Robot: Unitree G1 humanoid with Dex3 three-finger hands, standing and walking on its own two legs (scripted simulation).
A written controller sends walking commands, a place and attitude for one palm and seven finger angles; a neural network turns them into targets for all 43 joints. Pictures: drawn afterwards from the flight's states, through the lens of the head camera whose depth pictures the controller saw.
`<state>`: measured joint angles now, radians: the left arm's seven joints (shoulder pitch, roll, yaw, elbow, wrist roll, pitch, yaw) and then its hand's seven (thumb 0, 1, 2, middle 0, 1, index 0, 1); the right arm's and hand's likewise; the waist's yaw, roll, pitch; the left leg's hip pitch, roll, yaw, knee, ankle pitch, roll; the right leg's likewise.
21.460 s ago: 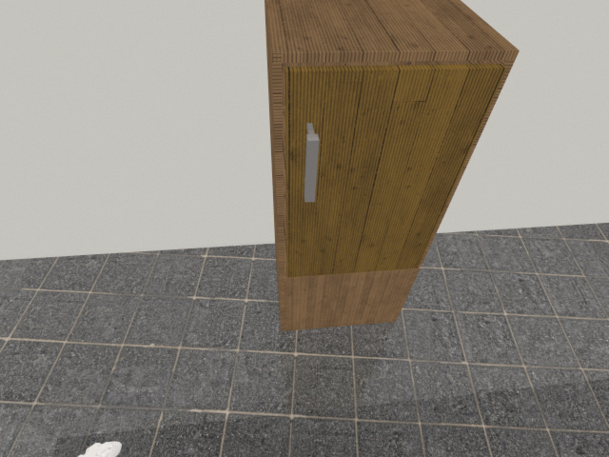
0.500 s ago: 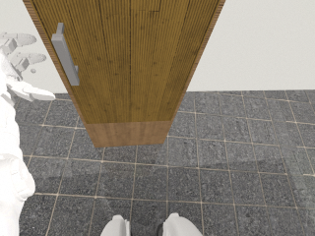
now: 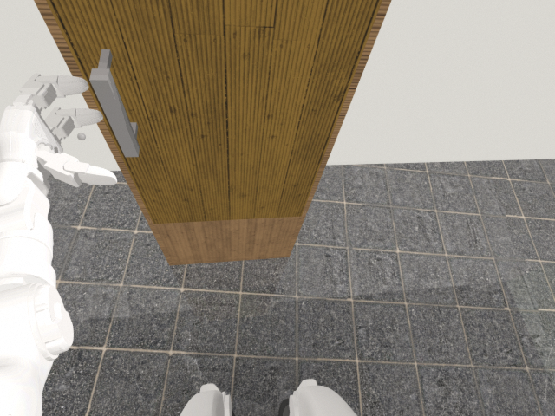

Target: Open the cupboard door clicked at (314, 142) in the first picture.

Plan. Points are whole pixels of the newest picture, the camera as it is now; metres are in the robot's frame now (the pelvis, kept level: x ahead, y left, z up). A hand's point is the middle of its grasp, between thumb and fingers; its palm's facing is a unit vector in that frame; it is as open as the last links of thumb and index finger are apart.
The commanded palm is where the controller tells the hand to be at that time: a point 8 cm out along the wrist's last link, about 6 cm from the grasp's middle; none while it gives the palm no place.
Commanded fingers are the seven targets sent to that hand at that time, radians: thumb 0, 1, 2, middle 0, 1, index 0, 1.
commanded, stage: slide the fingers in behind the handle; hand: left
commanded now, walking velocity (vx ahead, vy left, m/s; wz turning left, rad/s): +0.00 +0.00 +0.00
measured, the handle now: (119, 108) +0.53 +0.20 +0.08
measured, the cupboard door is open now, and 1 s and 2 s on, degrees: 0 0 0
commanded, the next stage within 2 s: close the thumb around the handle in 1.32 s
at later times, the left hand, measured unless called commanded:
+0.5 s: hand (115, 140) +0.47 +0.20 +0.08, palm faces +0.05 -1.00 +0.00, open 14.0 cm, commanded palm +0.45 +0.24 +0.08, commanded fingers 0.00 -0.50 0.30 -0.30 -1.20 -0.30 -1.20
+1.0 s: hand (136, 136) +0.49 +0.17 +0.07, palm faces +0.06 -1.00 -0.02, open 14.0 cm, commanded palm +0.46 +0.22 +0.08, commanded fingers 0.00 -0.50 0.30 -0.30 -1.20 -0.30 -1.20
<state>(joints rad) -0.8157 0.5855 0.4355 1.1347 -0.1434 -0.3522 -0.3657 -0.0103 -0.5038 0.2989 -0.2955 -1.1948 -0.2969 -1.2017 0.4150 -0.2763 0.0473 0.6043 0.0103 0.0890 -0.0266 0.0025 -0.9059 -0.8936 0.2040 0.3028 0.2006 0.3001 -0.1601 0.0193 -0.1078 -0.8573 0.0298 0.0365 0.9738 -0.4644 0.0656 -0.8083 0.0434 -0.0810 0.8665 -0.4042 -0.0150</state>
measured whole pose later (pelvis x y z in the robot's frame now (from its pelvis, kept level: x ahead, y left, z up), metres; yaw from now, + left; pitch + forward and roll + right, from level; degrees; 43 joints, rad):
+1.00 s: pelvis -0.01 -0.02 +0.00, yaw +1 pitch +19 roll -2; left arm -0.85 0.47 0.36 1.15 -0.11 -0.40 -0.19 -0.01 -0.50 0.30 -0.29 -1.19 -0.30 -1.21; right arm 0.41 -0.27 0.03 0.63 0.00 0.05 0.00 0.00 -0.91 -0.89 0.20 0.30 0.20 0.30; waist -0.16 0.02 -0.11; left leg -0.87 0.03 0.03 0.98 -0.45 0.04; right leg -0.84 0.04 -0.08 0.91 -0.42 -0.04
